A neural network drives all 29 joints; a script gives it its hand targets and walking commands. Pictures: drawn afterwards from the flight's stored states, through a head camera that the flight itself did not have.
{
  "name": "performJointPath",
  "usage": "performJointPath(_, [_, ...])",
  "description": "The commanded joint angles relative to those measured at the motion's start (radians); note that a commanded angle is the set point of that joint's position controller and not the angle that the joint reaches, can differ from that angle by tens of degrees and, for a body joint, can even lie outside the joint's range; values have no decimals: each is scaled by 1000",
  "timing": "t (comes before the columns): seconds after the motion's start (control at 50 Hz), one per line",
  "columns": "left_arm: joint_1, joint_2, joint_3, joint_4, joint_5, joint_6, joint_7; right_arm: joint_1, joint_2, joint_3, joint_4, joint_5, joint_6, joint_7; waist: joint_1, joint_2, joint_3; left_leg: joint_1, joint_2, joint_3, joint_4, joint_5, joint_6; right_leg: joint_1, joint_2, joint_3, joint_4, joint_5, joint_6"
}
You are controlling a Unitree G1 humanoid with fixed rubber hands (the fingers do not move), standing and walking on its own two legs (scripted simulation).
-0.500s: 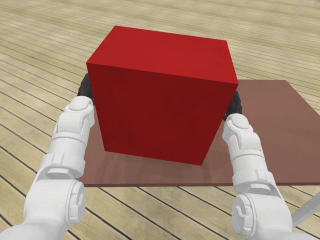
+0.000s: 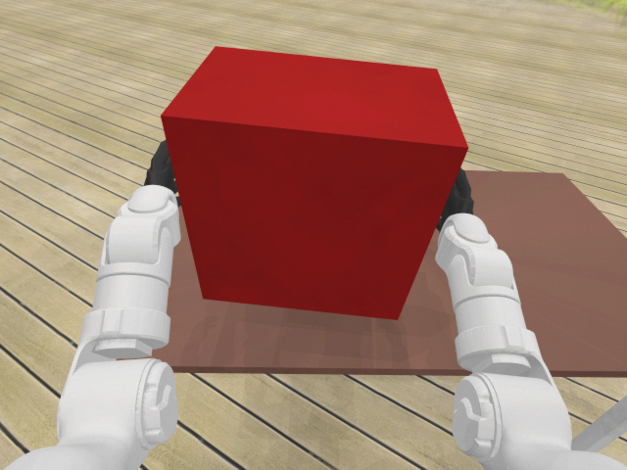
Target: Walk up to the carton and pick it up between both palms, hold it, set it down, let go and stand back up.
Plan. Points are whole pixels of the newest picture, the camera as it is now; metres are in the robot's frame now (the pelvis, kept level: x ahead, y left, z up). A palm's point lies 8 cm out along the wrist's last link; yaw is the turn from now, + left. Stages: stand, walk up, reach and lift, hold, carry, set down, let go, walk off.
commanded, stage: reach and lift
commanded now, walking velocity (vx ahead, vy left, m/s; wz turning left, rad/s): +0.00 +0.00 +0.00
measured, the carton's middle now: (312, 191) +0.43 -0.01 +0.19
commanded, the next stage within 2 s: hold in 0.94 s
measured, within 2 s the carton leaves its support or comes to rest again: neither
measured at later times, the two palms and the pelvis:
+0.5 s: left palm (159, 196) +0.38 +0.18 +0.21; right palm (456, 216) +0.37 -0.19 +0.19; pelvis +0.00 +0.00 +0.00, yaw +0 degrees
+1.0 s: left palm (148, 190) +0.36 +0.18 +0.23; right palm (465, 206) +0.36 -0.19 +0.21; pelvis -0.01 +0.00 +0.00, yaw +0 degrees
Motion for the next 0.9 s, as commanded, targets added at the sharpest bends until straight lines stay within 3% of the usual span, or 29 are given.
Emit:
performJointPath(0.0, [-733, -645, -287, -240, -74, -39, -157, -1035, 441, 426, -270, 160, -72, 257, -9, 34, -386, 44, 43, -35, -245, 157, -30, 531, -8, 39, -61, 60, -1])
performJointPath(0.1, [-764, -642, -293, -240, -95, -39, -157, -1085, 466, 431, -313, 158, -79, 260, -2, 12, -411, 26, 35, -27, -246, 141, -17, 551, -13, 44, -63, 57, 3])
performJointPath(0.34, [-804, -607, -274, -243, -93, -26, -152, -1096, 475, 437, -291, 167, -57, 259, 12, 5, -399, -14, 31, -24, -266, 80, 9, 569, -15, 48, -57, 37, 4])
performJointPath(0.54, [-773, -598, -296, -319, -107, 5, -150, -1055, 471, 483, -350, 211, -22, 245, 9, 0, -439, 21, 22, -25, -241, 161, 7, 596, -11, 56, -55, 105, 5])
performJointPath(0.88, [-780, -563, -275, -360, -80, 71, -172, -1071, 466, 515, -386, 243, 50, 235, 21, -3, -390, -49, 24, -30, -276, 66, 29, 628, -12, 65, -48, 73, 13])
